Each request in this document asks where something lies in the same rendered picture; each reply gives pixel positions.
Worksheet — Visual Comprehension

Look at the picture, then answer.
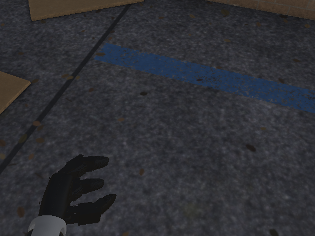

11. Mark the robot left hand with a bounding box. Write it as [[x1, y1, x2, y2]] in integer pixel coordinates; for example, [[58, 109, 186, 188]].
[[38, 154, 117, 226]]

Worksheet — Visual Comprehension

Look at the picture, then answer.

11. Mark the robot left forearm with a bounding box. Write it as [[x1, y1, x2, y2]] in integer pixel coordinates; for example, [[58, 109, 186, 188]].
[[25, 215, 67, 236]]

